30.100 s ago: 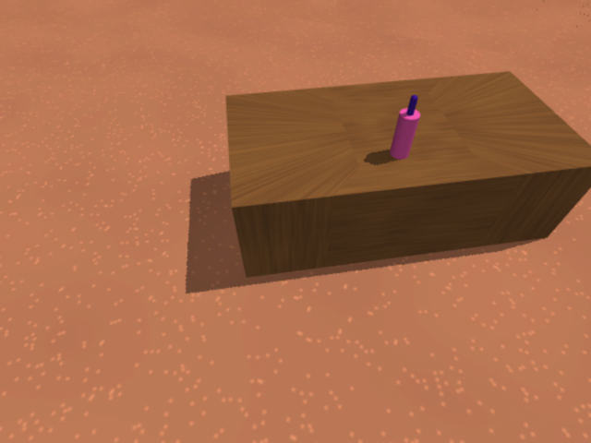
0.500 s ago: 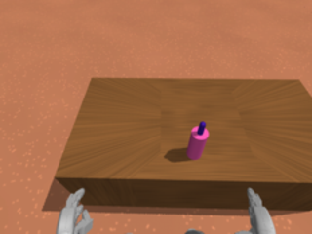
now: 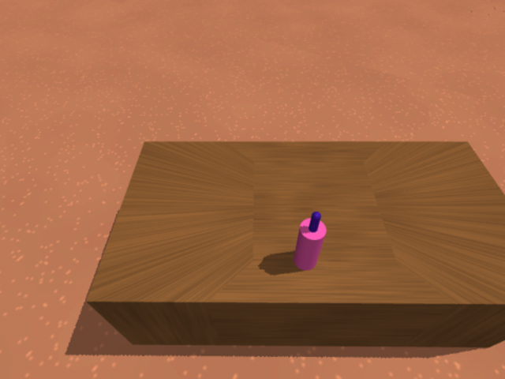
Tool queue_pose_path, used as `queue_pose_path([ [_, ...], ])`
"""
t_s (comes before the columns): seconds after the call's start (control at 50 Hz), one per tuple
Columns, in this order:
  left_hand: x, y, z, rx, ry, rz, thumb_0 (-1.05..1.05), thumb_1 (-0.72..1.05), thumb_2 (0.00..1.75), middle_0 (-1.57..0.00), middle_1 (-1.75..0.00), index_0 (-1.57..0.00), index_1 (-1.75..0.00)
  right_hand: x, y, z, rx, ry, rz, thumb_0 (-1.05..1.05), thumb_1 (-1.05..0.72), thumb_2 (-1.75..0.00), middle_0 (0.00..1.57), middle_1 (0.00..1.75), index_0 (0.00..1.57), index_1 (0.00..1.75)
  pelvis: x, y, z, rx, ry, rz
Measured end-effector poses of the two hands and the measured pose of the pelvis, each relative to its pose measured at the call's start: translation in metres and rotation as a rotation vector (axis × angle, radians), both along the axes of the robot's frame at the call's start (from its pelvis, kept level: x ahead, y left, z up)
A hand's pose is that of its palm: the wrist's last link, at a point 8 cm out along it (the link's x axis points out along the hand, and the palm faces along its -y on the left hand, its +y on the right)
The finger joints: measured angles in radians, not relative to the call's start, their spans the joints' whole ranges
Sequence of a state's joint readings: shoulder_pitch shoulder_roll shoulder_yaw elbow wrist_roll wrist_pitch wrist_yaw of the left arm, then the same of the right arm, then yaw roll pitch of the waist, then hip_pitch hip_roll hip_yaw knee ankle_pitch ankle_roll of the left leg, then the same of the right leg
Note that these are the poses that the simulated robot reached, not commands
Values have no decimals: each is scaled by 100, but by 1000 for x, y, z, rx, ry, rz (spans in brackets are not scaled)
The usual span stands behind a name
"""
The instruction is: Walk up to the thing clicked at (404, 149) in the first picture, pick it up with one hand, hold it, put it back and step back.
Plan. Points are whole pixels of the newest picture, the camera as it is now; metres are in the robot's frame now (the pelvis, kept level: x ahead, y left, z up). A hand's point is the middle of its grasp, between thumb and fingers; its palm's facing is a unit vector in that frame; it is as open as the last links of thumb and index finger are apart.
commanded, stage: stand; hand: right
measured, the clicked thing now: (310, 239) +0.49 -0.14 -0.23
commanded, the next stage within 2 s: step back in 2.00 s
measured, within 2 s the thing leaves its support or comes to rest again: neither
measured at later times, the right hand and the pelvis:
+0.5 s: hand out of the picture +0.04 -0.23 -0.14, palm faces -0.03 +0.94 -0.34, open 7.4 cm; pelvis -0.01 +0.01 +0.02, yaw +0 degrees
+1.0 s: hand out of the picture +0.06 -0.23 -0.14, palm faces -0.03 +0.94 -0.34, open 7.4 cm; pelvis +0.00 +0.02 +0.02, yaw +0 degrees
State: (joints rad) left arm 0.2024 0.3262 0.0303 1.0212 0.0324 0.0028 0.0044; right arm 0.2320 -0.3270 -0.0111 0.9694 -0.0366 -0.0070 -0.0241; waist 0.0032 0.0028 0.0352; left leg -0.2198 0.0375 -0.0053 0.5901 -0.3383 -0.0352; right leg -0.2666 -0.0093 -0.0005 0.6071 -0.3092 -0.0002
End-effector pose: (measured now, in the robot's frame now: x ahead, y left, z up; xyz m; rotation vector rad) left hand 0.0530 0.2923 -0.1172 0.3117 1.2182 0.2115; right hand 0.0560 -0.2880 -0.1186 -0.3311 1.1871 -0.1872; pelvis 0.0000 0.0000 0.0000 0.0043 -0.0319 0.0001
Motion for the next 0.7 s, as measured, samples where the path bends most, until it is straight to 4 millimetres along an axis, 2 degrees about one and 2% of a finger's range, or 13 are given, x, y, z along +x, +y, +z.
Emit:
queue_pose_path([
  [0.16,0,-10,1,-47,7,4,1,90,90,-20,-31,-20,-30,-17,4,8,5,51,-19,1,-88,-90,21,30,21,29,-5,1,11,-5,-21,-2],
  [0.34,-3,-4,4,-47,22,9,0,90,90,-20,-31,-20,-30,-25,5,12,4,78,-31,1,-90,-90,21,30,21,30,-9,5,15,-7,-28,-3],
  [0.52,-8,7,7,-30,46,21,0,90,90,-20,-30,-20,-30,-23,10,12,8,92,-28,1,-91,-90,21,30,21,30,-9,9,17,-6,-27,0],
  [0.7,-8,13,8,-26,58,17,0,90,90,-20,-30,-20,-30,-12,14,13,12,82,-23,1,-91,-90,21,30,21,30,-7,14,18,-6,-23,-1],
])
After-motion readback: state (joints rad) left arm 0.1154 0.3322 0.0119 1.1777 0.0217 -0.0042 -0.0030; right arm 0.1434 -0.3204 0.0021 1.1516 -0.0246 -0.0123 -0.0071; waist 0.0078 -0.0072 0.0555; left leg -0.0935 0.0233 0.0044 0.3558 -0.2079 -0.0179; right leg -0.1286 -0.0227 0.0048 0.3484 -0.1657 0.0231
